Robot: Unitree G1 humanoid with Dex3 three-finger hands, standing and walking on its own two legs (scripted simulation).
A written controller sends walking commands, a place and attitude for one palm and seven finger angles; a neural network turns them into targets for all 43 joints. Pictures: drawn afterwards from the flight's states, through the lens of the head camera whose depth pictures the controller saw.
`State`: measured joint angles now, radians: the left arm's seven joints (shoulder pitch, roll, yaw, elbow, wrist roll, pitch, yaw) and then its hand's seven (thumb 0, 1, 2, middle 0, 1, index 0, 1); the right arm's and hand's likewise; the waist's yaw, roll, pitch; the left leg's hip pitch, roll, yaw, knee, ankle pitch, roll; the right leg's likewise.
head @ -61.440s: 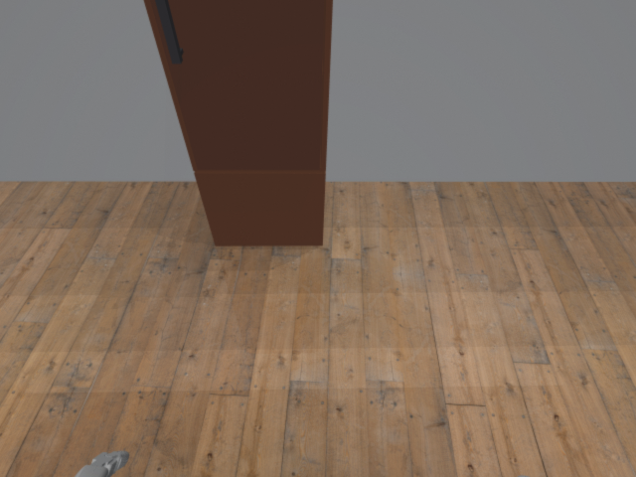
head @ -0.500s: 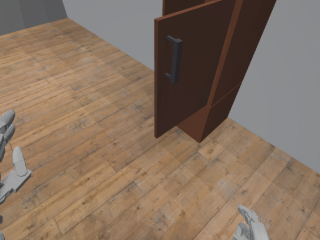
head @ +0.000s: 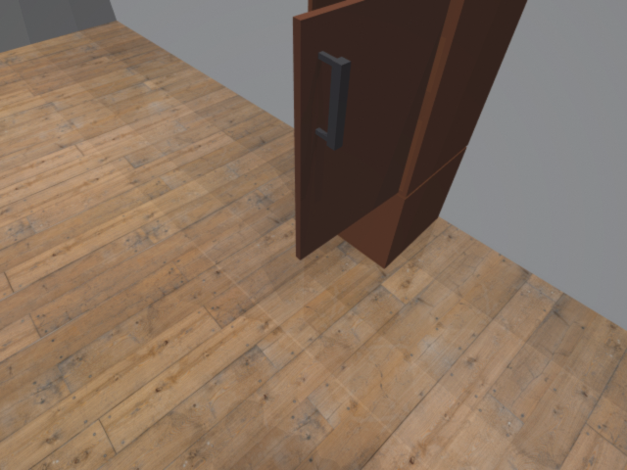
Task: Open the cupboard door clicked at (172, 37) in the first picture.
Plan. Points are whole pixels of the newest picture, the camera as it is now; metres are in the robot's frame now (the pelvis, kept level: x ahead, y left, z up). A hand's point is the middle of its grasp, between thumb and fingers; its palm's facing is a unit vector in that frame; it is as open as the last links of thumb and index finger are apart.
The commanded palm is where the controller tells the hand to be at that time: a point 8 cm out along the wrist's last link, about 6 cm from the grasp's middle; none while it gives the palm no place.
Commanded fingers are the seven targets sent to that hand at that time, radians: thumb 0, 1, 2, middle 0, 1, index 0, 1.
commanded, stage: let the arm hang, fingers relaxed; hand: left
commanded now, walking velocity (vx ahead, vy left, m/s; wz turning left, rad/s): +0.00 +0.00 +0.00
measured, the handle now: (329, 102) +0.67 +0.00 +0.12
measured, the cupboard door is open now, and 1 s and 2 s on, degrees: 86 86 86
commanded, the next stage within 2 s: look to check the result in 0.82 s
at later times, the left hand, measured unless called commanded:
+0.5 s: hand out of the picture -0.03 +0.18 -0.16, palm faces +0.02 -0.97 -0.24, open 7.4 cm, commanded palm none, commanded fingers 0.00 0.90 0.90 -0.20 -0.30 -0.20 -0.30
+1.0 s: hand out of the picture +0.01 +0.15 -0.16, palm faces +0.04 -0.98 -0.20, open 7.4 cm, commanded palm none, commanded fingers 0.00 0.90 0.90 -0.20 -0.30 -0.20 -0.30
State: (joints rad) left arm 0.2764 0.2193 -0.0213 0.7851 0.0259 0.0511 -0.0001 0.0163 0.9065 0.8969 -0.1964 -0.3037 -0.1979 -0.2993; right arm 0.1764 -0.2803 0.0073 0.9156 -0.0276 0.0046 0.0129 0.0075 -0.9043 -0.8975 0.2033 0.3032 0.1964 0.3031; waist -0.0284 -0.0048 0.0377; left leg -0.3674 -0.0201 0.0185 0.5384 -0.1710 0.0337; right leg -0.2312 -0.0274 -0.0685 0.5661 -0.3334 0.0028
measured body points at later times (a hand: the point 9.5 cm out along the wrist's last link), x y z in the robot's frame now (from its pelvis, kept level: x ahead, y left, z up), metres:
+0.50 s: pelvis +0.01 -0.01 +0.01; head +0.02 -0.02 +0.46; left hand -0.03 +0.23 -0.14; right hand +0.00 -0.22 -0.16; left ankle +0.07 +0.10 -0.73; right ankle -0.02 -0.12 -0.73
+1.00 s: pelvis +0.03 -0.02 +0.01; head +0.05 -0.03 +0.46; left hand +0.01 +0.20 -0.15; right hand +0.02 -0.23 -0.16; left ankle +0.07 +0.10 -0.73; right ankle -0.02 -0.12 -0.73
